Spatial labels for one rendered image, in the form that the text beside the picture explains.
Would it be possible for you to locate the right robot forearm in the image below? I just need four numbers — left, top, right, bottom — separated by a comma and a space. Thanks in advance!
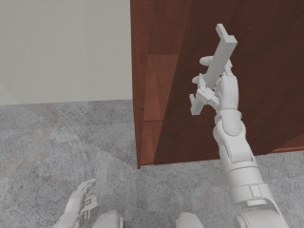
213, 108, 290, 228

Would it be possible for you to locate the robot thigh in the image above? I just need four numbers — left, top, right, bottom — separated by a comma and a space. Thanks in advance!
176, 213, 204, 228
91, 212, 124, 228

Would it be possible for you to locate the wardrobe door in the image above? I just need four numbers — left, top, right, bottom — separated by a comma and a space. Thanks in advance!
278, 132, 304, 149
153, 0, 304, 165

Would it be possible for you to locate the left robot hand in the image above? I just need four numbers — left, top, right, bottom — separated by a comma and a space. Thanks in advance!
64, 179, 100, 222

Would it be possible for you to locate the robot right upper arm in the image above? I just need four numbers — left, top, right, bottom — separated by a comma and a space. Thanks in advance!
233, 209, 288, 228

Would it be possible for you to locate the right robot thigh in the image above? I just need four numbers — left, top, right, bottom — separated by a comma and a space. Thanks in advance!
176, 213, 204, 228

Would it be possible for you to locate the right robot hand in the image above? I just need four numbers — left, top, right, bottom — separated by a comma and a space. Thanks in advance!
192, 56, 239, 114

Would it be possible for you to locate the handle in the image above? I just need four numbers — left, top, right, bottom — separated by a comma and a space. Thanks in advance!
189, 24, 238, 116

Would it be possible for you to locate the left robot thigh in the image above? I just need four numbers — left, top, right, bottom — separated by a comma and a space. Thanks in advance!
91, 212, 124, 228

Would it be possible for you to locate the left robot forearm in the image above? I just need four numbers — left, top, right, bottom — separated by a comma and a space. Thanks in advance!
52, 212, 81, 228

